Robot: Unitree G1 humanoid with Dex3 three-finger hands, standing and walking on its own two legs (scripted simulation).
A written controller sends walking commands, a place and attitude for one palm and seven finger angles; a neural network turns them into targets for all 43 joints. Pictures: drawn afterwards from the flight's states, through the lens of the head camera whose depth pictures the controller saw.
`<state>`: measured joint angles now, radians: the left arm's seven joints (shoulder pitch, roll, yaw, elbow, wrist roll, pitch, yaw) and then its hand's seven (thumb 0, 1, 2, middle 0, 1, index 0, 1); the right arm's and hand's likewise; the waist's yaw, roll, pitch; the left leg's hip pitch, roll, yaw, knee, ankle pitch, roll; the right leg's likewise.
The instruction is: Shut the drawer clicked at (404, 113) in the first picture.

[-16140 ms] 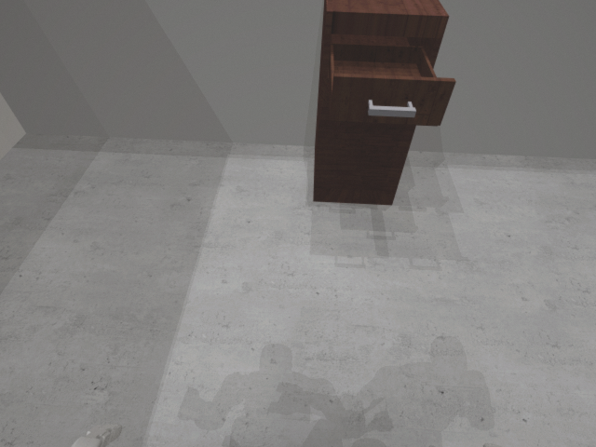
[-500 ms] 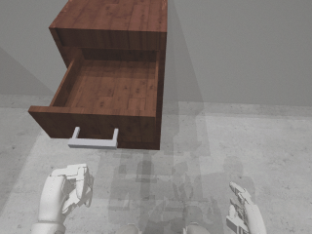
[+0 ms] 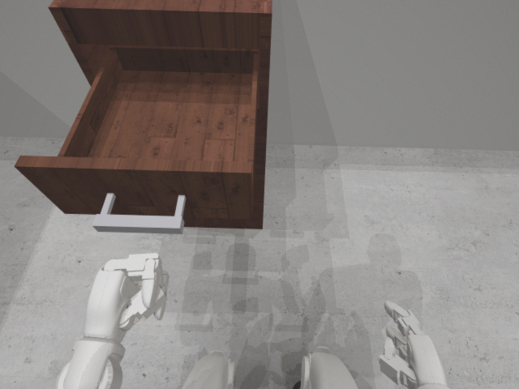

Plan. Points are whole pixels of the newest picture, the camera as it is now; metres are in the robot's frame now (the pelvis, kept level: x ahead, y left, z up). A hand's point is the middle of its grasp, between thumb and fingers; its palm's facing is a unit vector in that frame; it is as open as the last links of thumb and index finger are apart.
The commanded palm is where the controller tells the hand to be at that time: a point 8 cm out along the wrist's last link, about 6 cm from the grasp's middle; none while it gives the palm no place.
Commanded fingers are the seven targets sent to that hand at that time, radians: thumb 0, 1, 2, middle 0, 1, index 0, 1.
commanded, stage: bring the fist close to the handle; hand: left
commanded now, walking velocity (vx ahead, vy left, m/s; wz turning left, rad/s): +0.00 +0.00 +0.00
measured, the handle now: (142, 212) +0.37 +0.21 +0.03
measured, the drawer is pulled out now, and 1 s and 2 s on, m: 0.29 0.28 0.17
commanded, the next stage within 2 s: push the drawer shut in 0.60 s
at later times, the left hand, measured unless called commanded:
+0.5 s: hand (159, 278) +0.26 +0.16 +0.03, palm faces -0.01 -1.00 -0.04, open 3.3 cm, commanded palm +0.24 +0.21 +0.03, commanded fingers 0.00 0.90 0.90 -1.40 -1.60 -1.40 -1.60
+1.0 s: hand (169, 259) +0.30 +0.15 +0.02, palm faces -0.03 -1.00 -0.05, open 3.2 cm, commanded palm +0.29 +0.21 +0.03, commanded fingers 0.00 0.90 0.90 -1.40 -1.60 -1.40 -1.60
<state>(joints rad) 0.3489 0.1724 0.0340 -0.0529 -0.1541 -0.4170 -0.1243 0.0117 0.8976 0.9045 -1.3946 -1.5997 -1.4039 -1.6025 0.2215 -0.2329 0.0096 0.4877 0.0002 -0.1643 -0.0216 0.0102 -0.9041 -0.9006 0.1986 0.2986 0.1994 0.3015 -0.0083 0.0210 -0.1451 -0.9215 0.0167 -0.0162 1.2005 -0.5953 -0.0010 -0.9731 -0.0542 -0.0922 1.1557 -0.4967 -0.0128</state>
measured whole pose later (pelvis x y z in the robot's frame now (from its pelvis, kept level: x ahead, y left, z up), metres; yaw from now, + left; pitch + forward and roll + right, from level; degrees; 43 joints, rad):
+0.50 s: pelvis -0.01 +0.01 -0.01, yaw +0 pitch +20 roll -1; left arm 0.21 0.18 0.07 0.05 -0.18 -0.41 -0.11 0.01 0.90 0.90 -1.39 -1.60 -1.40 -1.60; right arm 0.23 -0.24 0.01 0.50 0.01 -0.12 -0.02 0.01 -0.90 -0.90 0.20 0.30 0.20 0.30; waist -0.02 0.02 -0.16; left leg -0.99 0.01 -0.01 1.24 -0.59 0.01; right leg -1.04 -0.06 -0.08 1.19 -0.49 -0.01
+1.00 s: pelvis -0.01 +0.01 -0.01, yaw +0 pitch +21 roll -2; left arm 0.05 0.19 0.05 0.16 -0.14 -0.39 -0.09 0.00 0.88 0.92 -1.40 -1.60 -1.40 -1.60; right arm 0.20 -0.23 0.02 0.51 0.00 -0.09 -0.02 0.01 -0.90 -0.90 0.20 0.30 0.20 0.30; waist -0.02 0.02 -0.15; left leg -1.02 0.01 -0.01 1.25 -0.60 0.01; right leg -1.06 -0.06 -0.09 1.19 -0.49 0.00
